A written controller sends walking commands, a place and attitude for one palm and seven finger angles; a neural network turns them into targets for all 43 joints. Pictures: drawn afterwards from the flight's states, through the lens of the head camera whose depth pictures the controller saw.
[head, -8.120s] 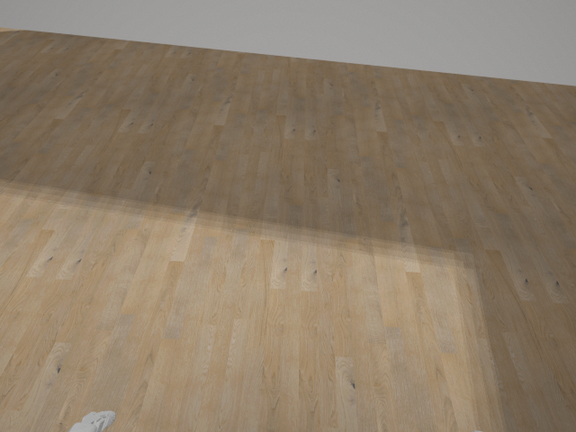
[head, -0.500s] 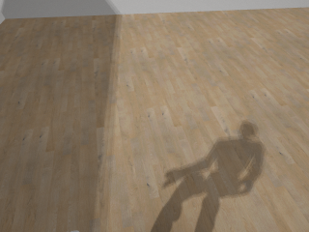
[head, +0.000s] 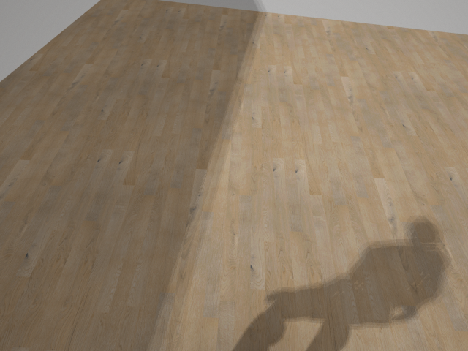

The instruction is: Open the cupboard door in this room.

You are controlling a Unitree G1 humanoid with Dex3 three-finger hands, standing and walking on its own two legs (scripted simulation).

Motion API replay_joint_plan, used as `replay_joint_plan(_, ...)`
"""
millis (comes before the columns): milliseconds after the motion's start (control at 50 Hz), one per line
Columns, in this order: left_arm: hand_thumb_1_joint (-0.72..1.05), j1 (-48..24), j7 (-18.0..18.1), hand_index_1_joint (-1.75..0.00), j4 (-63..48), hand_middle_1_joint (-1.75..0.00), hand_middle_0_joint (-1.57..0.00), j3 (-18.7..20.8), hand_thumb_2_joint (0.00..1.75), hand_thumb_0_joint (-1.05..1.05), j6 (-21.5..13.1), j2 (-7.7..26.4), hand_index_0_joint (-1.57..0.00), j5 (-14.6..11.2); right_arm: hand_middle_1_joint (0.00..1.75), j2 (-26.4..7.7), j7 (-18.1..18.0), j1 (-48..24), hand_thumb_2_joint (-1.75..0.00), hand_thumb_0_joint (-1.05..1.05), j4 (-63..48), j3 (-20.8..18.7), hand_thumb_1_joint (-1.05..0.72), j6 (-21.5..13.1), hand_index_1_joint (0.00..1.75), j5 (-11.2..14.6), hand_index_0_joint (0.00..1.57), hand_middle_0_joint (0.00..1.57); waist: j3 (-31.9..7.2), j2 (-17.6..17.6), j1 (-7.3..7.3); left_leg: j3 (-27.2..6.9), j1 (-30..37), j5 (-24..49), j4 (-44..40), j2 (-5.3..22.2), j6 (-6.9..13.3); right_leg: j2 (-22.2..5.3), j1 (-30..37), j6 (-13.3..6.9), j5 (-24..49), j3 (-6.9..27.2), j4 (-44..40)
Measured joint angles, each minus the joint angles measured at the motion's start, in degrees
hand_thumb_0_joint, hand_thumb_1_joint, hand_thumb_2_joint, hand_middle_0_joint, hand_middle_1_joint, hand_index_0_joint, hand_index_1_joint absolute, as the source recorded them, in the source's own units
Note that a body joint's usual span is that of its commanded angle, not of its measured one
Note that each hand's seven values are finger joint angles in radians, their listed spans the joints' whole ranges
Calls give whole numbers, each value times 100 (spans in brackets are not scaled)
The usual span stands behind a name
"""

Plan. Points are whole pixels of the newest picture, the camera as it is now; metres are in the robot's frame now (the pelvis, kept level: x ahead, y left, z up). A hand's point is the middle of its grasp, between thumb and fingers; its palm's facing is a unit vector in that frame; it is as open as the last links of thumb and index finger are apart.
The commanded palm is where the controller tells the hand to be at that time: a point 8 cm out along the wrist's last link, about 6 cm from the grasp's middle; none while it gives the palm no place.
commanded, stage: turn or walk to find it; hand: left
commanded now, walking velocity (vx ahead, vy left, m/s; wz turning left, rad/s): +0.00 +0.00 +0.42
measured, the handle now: out of the picture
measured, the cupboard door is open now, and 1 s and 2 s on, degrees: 0 0 0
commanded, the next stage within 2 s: stand and wait in 1.70 s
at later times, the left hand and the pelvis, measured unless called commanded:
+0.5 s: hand out of the picture +0.04 +0.19 -0.14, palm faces +0.19 -0.94 -0.28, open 7.4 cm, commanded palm none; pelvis -0.03 -0.02 +0.00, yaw +11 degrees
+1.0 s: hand out of the picture -0.15 +0.21 -0.18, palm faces +0.45 -0.86 -0.25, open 7.4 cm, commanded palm none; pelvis -0.08 +0.00 +0.00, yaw +24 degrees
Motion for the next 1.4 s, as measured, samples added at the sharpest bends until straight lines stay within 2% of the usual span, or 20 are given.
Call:
replay_joint_plan(20,90,41,-3,-30,8,-30,-21,28,90,1,40,56,-20,-28,30,8,4,-17,-90,1,-48,8,-91,-63,30,-11,20,19,-38,-22,-1,6,91,156,-295,-18,195,-51,-134,57,-90,-15,238)
replay_joint_plan(60,90,28,18,-30,72,-30,-21,82,90,1,181,207,-20,-44,30,126,-13,-111,-90,1,-91,41,-91,-140,30,-35,20,19,2,-213,50,40,1,113,-136,-132,407,-37,-480,189,-908,422,1052)
replay_joint_plan(120,91,-36,12,-30,179,-30,-21,120,90,1,314,295,-20,-48,30,225,-82,-128,-90,1,-144,104,-91,-196,30,-56,20,19,-34,-193,38,-71,47,239,-314,-149,457,205,-915,277,-1057,886,2223)
replay_joint_plan(180,91,-106,-29,-30,143,-30,-20,121,90,1,273,304,-20,-57,30,270,-109,-113,-90,1,-145,147,-91,-210,30,-54,20,20,-69,-124,32,-208,154,493,-672,-186,476,307,-1069,343,-781,1070,2582)
replay_joint_plan(340,91,-375,-26,-30,-93,-30,-20,55,90,1,206,135,-20,-85,30,268,-88,-14,-90,1,-167,105,-90,-176,30,-71,20,20,-120,64,-96,-524,111,799,-949,-321,447,466,-755,401,-813,1259,1703)
replay_joint_plan(400,91,-485,-20,-30,-183,-30,-20,15,90,1,159,36,-20,-103,30,219,-79,46,-90,1,-172,60,-90,-131,30,-86,20,20,-124,161,-184,-657,-27,818,-839,-369,377,573,-466,349,-771,1248,1016)
replay_joint_plan(460,91,-500,-18,-30,-294,-30,-20,-34,90,1,37,-38,-20,-109,30,155,-68,155,-90,1,-163,5,-90,-87,30,-59,20,20,-182,227,-208,-782,-269,745,-536,-450,256,643,32,263,-111,1167,-186)
replay_joint_plan(540,91,-427,11,-30,-345,-30,-21,-99,90,0,-59,-243,-20,-51,30,-4,-52,225,-90,1,-82,-116,-91,71,30,-53,20,20,-153,425,-216,-796,-928,-421,1322,-500,179,613,79,-189,-5,892,-170)
replay_joint_plan(600,90,-311,20,-30,-314,-30,-21,-121,90,0,-41,-313,-20,-44,30,-91,0,258,-90,1,-26,-169,-91,120,30,-74,20,20,-144,434,-223,-655,-1297,-230,2650,-390,91,524,213,-232,105,736,-389)
replay_joint_plan(660,90,-230,31,-30,-246,-30,-21,-123,90,1,-30,-326,-20,-30,30,-122,25,313,-90,1,4,-182,-91,128,30,-80,20,19,-136,386,-235,-571,-1309,-55,2972,-202,-18,431,272,-227,183,577,-519)
replay_joint_plan(840,90,-25,-2,-30,-84,-30,-21,-66,90,1,-57,-154,-20,28,30,-55,1,113,-90,1,98,-67,-91,113,30,-14,20,19,-16,98,-6,-259,-399,-591,1092,7,-74,111,95,-103,204,205,-382)
replay_joint_plan(900,90,56,-4,-30,6,-30,-21,-9,90,1,-6,-14,-20,-1,30,-24,-9,-3,-90,1,-3,-10,-91,-7,30,7,20,19,-19,11,21,-66,84,5,-116,-28,1,-23,-68,32,80,66,-45)
replay_joint_plan(920,90,89,-8,-30,26,-30,-21,20,90,1,35,51,-20,-30,30,-1,-8,-37,-90,1,-36,-2,-91,-65,30,-4,20,19,-33,-47,28,-51,154,266,-354,-65,139,-95,-181,87,-7,63,183)
replay_joint_plan(980,90,91,22,-30,155,-30,-21,89,90,1,255,238,-20,-45,30,151,-35,-147,-90,1,-108,59,-91,-165,30,-41,20,19,-28,-228,85,-30,103,136,-213,-158,395,33,-654,234,-1040,652,1421)
replay_joint_plan(1080,91,-60,-32,-30,181,-30,-20,114,90,1,279,311,-20,-60,30,260,-110,-148,-90,1,-137,145,-91,-208,30,-50,20,20,-88,-128,58,-266,241,447,-709,-197,455,305,-1056,353,-765,1063,2533)
replay_joint_plan(1240,91,-411,-27,-30,-85,-30,-20,49,90,1,205,158,-20,-88,30,262,-94,-39,-90,1,-162,113,-90,-178,30,-68,20,20,-106,48,-81,-598,157,753,-964,-356,431,487,-783,404,-806,1275,1762)
replay_joint_plan(1300,91,-523,-18,-30,-185,-30,-20,6,90,1,149,55,-20,-108,30,210,-87,31,-90,1,-158,64,-90,-132,30,-85,20,20,-111,157,-171,-728,22,762,-845,-398,359,594,-477,357,-757,1259,1007)
replay_joint_plan(1340,91,-548,-20,-30,-263,-30,-20,-29,90,1,73,-2,-20,-119,30,165,-81,104,-90,1,-148,28,-90,-102,30,-73,20,20,-140,219,-200,-816,-121,716,-661,-440,283,654,-141,325,-309,1204,182)
replay_joint_plan(1360,91,-540,-15,-30,-298,-30,-20,-45,90,1,13,-31,-20,-106,30,135,-74,145,-90,1,-142,6,-90,-89,30,-52,20,20,-162,253,-195,-853,-226,654,-491,-460,235,663,11,227,-43,1164,-205)
replay_joint_plan(1400,91,-539,1,-30,-319,-30,-20,-84,90,1,-60,-148,-20,-63,30,50,-72,178,-90,1,-107,-59,-90,-23,30,-34,20,20,-118,405,-231,-899,-534,-92,309,-469,185,686,19,-70,22,1005,-143)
